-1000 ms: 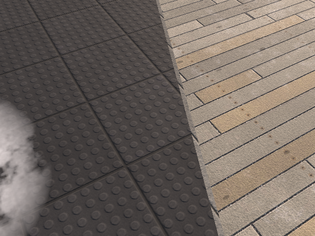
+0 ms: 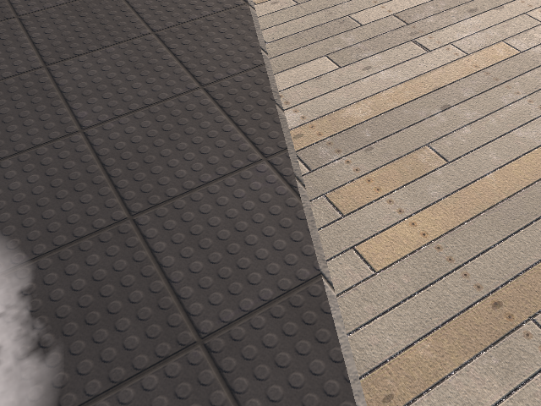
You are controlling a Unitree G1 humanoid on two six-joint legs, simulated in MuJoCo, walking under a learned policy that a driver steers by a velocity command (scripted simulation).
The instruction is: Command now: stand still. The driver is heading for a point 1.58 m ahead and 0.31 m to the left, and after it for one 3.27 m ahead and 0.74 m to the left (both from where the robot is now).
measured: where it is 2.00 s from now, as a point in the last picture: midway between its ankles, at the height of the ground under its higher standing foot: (267, 358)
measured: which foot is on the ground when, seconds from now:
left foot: down 0.00-0.78, up 0.80-1.00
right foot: down 0.00-1.00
